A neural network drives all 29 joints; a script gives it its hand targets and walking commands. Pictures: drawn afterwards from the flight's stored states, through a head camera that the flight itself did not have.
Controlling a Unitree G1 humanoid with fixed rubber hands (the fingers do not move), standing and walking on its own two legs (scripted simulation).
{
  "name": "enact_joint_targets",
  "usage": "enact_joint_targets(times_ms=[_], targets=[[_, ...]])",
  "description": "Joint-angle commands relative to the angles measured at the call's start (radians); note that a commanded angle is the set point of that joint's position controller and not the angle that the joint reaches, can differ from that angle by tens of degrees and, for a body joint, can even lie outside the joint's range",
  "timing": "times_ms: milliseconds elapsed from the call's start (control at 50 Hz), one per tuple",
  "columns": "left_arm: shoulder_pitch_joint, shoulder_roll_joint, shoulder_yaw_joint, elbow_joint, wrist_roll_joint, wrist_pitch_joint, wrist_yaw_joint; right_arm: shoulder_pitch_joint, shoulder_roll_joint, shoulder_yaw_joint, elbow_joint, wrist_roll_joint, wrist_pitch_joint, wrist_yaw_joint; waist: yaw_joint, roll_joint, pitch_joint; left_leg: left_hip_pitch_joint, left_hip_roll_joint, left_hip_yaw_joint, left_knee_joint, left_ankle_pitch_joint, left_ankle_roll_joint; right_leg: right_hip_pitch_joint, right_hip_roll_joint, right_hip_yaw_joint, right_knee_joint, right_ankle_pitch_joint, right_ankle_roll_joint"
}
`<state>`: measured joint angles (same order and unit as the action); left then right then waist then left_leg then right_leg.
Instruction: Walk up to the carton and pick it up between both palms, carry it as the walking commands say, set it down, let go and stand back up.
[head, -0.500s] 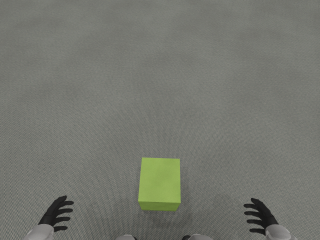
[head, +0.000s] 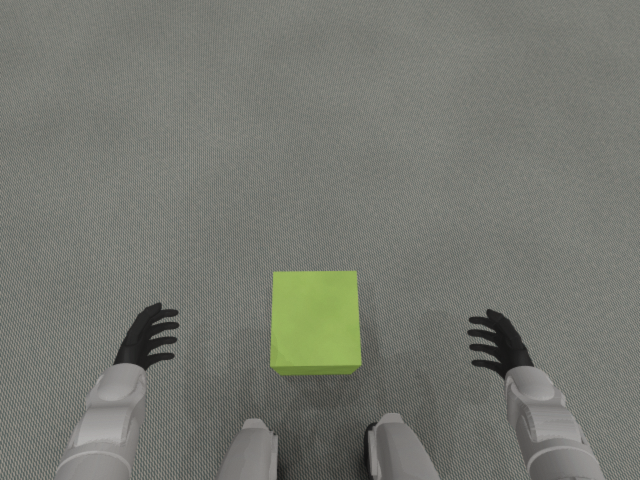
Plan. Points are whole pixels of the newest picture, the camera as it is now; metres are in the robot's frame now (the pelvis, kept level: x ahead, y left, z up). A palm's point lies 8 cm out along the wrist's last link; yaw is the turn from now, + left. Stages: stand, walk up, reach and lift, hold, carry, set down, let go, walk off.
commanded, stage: reach and lift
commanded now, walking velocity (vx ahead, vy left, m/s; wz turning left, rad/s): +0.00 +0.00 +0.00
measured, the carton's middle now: (315, 327) +0.40 +0.01 -0.58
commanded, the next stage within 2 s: none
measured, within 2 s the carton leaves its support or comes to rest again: neither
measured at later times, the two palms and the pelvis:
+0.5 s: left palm (186, 285) +0.39 +0.20 -0.14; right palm (455, 282) +0.39 -0.20 -0.14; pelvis -0.07 +0.00 -0.06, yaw +0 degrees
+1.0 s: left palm (199, 286) +0.41 +0.21 -0.22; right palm (425, 282) +0.42 -0.18 -0.23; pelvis -0.04 +0.00 -0.09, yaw +1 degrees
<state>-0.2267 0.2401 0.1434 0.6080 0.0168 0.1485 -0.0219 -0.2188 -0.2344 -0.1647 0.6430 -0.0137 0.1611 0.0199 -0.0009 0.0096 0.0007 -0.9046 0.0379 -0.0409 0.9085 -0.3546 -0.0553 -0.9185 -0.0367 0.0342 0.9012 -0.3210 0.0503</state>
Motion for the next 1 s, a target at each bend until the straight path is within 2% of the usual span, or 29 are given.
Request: enact_joint_targets(times_ms=[0,20,40,80,120,140,220,300,320,380,400,440,460,500,540,620,640,660,680,700,740,760,800,860,900,940,960,980], targets=[[-0.199,0.141,0.094,-0.060,-0.020,-0.015,0.019,-0.272,-0.154,-0.035,-0.155,0.017,-0.043,-0.005,0.050,-0.089,-0.626,0.159,-0.096,0.108,-0.029,0.304,0.031,0.182,0.093,-0.062,-0.028,0.262,0.024],[-0.235,0.138,0.091,-0.040,-0.014,-0.017,0.020,-0.308,-0.144,-0.022,-0.140,0.021,-0.040,0.000,0.063,-0.093,-0.576,0.093,-0.092,0.127,-0.030,0.235,0.030,0.167,0.090,-0.057,-0.035,0.207,0.029],[-0.243,0.139,0.105,-0.029,-0.016,-0.018,0.021,-0.321,-0.135,-0.025,-0.150,0.017,-0.033,-0.004,0.058,-0.126,-0.588,0.064,-0.098,0.136,-0.022,0.243,0.033,0.165,0.095,-0.061,-0.025,0.232,0.031],[-0.266,0.132,0.123,-0.031,-0.030,-0.024,0.022,-0.360,-0.117,-0.029,-0.143,0.019,-0.024,-0.009,0.064,-0.112,-0.661,0.024,-0.095,0.147,-0.012,0.300,0.023,0.186,0.096,-0.067,0.007,0.312,0.023],[-0.330,0.116,0.118,-0.054,-0.045,-0.020,0.028,-0.420,-0.141,-0.032,-0.117,0.023,-0.021,-0.011,0.055,-0.083,-0.729,0.048,-0.101,0.141,0.005,0.326,0.011,0.158,0.100,-0.076,0.027,0.313,0.015],[-0.377,0.108,0.109,-0.059,-0.056,-0.016,0.028,-0.464,-0.150,-0.023,-0.100,0.029,-0.016,-0.010,0.059,-0.069,-0.756,0.056,-0.098,0.142,0.010,0.304,0.005,0.134,0.102,-0.080,0.029,0.276,0.013],[-0.622,0.103,0.082,-0.113,-0.075,0.006,0.042,-0.639,-0.195,-0.057,-0.065,0.037,-0.001,-0.005,0.015,-0.003,-0.793,0.109,-0.089,0.129,0.011,0.156,-0.010,-0.021,0.105,-0.108,0.033,0.092,-0.001],[-0.837,0.116,0.086,-0.112,-0.084,0.027,0.059,-0.839,-0.216,-0.069,-0.070,0.051,0.002,-0.004,0.000,0.007,-0.852,0.103,-0.089,0.129,0.039,0.032,-0.006,-0.089,0.108,-0.123,0.056,-0.046,-0.006],[-0.868,0.118,0.087,-0.096,-0.087,0.034,0.062,-0.864,-0.214,-0.071,-0.036,0.048,0.006,-0.005,-0.008,0.002,-0.849,0.089,-0.090,0.128,0.044,0.026,-0.007,-0.104,0.109,-0.128,0.062,-0.055,-0.005],[-0.950,0.130,0.105,-0.038,-0.070,0.038,0.067,-0.963,-0.202,-0.062,0.004,0.064,0.015,-0.014,0.021,0.005,-0.884,0.040,-0.096,0.146,0.068,0.006,0.000,-0.112,0.110,-0.122,0.077,-0.089,0.001],[-0.960,0.125,0.108,-0.001,-0.066,0.037,0.068,-0.980,-0.187,-0.061,0.028,0.067,0.017,-0.018,0.016,-0.002,-0.888,0.018,-0.098,0.146,0.074,0.001,0.001,-0.107,0.111,-0.121,0.083,-0.090,0.003],[-0.991,0.135,0.128,0.059,-0.050,0.026,0.066,-1.020,-0.170,-0.061,0.070,0.065,0.015,-0.030,0.027,-0.008,-0.901,-0.033,-0.105,0.157,0.086,0.014,0.006,-0.103,0.110,-0.112,0.092,-0.075,0.008],[-1.001,0.140,0.145,0.100,-0.040,0.016,0.064,-1.050,-0.152,-0.056,0.073,0.070,0.008,-0.036,0.041,-0.018,-0.921,-0.058,-0.109,0.161,0.099,0.027,0.010,-0.100,0.110,-0.106,0.099,-0.057,0.013],[-1.016,0.131,0.170,0.142,-0.020,-0.012,0.060,-1.085,-0.127,-0.068,0.089,0.054,-0.013,-0.048,0.041,-0.034,-0.951,-0.109,-0.116,0.160,0.114,0.073,0.012,-0.087,0.111,-0.096,0.109,0.006,0.017],[-1.009,0.128,0.198,0.146,0.003,-0.048,0.056,-1.080,-0.089,-0.067,0.090,0.041,-0.037,-0.061,0.057,-0.044,-1.021,-0.134,-0.126,0.165,0.126,0.174,0.015,-0.030,0.114,-0.080,0.125,0.139,0.019],[-0.892,0.115,0.235,0.057,0.018,-0.113,0.046,-0.968,-0.055,-0.085,-0.013,-0.007,-0.094,-0.085,0.032,-0.118,-1.300,-0.120,-0.146,0.156,0.152,0.463,0.016,0.206,0.119,-0.069,0.176,0.563,0.026],[-0.855,0.101,0.234,0.038,0.021,-0.121,0.042,-0.918,-0.054,-0.097,-0.014,-0.020,-0.102,-0.088,0.025,-0.111,-1.321,-0.118,-0.147,0.154,0.151,0.529,0.012,0.218,0.119,-0.064,0.178,0.643,0.026],[-0.837,0.111,0.241,-0.005,0.024,-0.128,0.034,-0.894,-0.051,-0.101,-0.065,-0.025,-0.106,-0.092,0.022,-0.114,-1.367,-0.105,-0.148,0.150,0.148,0.572,0.015,0.259,0.119,-0.060,0.181,0.711,0.029],[-0.805,0.096,0.245,-0.003,0.028,-0.132,0.025,-0.863,-0.024,-0.088,-0.074,-0.028,-0.110,-0.092,0.030,-0.119,-1.342,-0.131,-0.147,0.150,0.148,0.600,0.016,0.261,0.113,-0.052,0.183,0.767,0.032],[-0.796,0.094,0.254,-0.002,0.039,-0.134,0.019,-0.853,-0.021,-0.105,-0.081,-0.044,-0.112,-0.091,0.027,-0.124,-1.301,-0.162,-0.146,0.145,0.148,0.599,0.018,0.216,0.112,-0.055,0.184,0.765,0.035],[-0.796,0.070,0.269,0.036,0.061,-0.143,0.007,-0.848,0.009,-0.107,-0.055,-0.055,-0.119,-0.084,0.047,-0.092,-1.182,-0.243,-0.143,0.141,0.159,0.568,0.017,0.107,0.101,-0.041,0.197,0.729,0.033],[-0.802,0.060,0.270,0.048,0.064,-0.146,0.003,-0.854,0.014,-0.112,-0.040,-0.060,-0.122,-0.080,0.041,-0.087,-1.117,-0.272,-0.140,0.134,0.158,0.538,0.016,0.043,0.102,-0.042,0.194,0.677,0.030],[-0.832,0.040,0.260,0.050,0.064,-0.162,-0.002,-0.887,0.033,-0.113,-0.032,-0.047,-0.136,-0.071,0.053,-0.055,-1.042,-0.309,-0.133,0.121,0.178,0.513,0.015,-0.097,0.101,-0.043,0.213,0.593,0.022],[-0.884,0.007,0.219,0.078,0.053,-0.173,0.008,-0.913,0.011,-0.138,0.042,-0.030,-0.162,-0.059,0.035,-0.007,-0.956,-0.302,-0.118,0.098,0.237,0.490,0.009,-0.362,0.115,-0.076,0.259,0.444,0.014],[-0.882,-0.008,0.192,0.107,0.039,-0.170,0.013,-0.893,-0.004,-0.156,0.102,-0.029,-0.165,-0.058,0.003,0.014,-0.958,-0.322,-0.111,0.093,0.273,0.455,0.000,-0.435,0.114,-0.085,0.286,0.399,0.009],[-0.924,-0.002,0.161,0.084,0.018,-0.161,0.024,-0.908,-0.036,-0.165,0.120,-0.029,-0.163,-0.060,-0.018,0.015,-1.020,-0.325,-0.110,0.092,0.324,0.415,-0.008,-0.463,0.115,-0.101,0.331,0.357,0.008],[-0.936,0.009,0.153,0.068,0.010,-0.155,0.032,-0.917,-0.058,-0.174,0.107,-0.024,-0.162,-0.062,-0.026,0.025,-1.067,-0.305,-0.108,0.094,0.343,0.400,-0.010,-0.475,0.115,-0.109,0.346,0.334,0.008],[-0.960,0.021,0.147,0.059,0.003,-0.146,0.040,-0.943,-0.073,-0.164,0.095,-0.012,-0.159,-0.063,-0.019,0.035,-1.097,-0.292,-0.108,0.099,0.369,0.373,-0.013,-0.487,0.114,-0.115,0.366,0.298,0.008]])
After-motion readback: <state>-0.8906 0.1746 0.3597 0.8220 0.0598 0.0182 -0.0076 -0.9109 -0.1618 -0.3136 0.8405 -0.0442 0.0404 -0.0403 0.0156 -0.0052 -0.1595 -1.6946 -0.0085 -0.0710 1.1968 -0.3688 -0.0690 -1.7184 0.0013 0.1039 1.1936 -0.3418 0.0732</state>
